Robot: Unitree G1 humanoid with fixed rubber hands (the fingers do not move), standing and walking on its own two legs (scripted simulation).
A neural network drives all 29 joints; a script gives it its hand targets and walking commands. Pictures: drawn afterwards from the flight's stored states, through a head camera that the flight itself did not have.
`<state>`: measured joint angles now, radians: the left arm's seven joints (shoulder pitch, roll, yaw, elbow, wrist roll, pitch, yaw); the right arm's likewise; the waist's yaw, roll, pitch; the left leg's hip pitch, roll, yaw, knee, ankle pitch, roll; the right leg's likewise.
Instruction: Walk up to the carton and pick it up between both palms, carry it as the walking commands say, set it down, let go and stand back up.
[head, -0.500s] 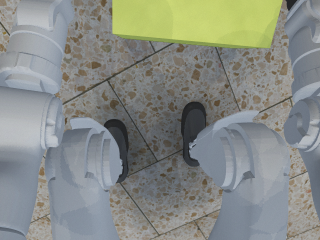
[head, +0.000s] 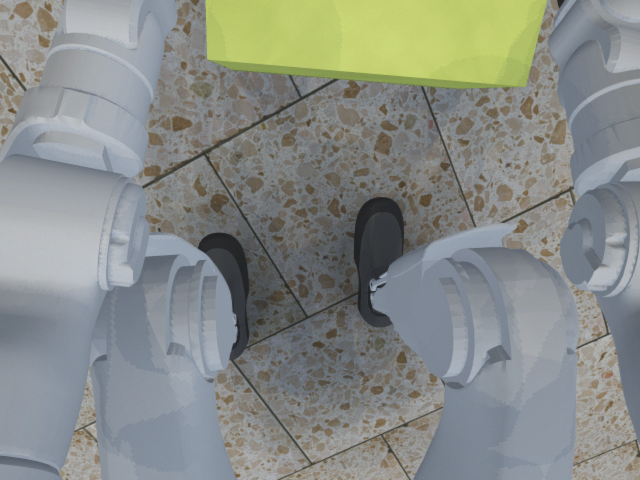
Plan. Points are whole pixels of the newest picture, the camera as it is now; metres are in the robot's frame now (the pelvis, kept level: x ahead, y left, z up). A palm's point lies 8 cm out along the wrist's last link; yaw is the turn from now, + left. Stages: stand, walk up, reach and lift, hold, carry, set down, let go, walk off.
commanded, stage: reach and lift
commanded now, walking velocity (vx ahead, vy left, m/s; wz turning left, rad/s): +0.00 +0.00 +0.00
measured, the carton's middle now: out of the picture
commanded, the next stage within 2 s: none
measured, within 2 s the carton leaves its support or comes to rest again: leaves its support in 0.84 s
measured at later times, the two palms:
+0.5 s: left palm out of the picture +0.56 +0.12 -0.20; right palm out of the picture +0.52 -0.26 -0.19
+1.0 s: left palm out of the picture +0.56 +0.13 -0.17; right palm out of the picture +0.52 -0.24 -0.17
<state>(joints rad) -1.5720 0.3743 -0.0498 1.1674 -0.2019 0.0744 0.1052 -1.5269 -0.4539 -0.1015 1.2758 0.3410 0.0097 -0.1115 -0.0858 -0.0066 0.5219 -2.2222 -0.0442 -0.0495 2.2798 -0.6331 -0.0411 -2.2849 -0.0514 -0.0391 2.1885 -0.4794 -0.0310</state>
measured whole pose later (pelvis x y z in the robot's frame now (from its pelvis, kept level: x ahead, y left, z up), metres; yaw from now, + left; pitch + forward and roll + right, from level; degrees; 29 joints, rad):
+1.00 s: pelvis +0.00 +0.01 +0.00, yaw +2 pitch +30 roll -1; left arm -1.52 0.40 -0.03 1.07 -0.27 0.18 0.18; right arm -1.50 -0.42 -0.10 1.10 0.29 0.16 -0.15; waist -0.11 0.06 0.53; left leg -2.18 -0.06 -0.01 2.27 -0.62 -0.01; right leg -2.23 -0.05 0.01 2.19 -0.49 0.01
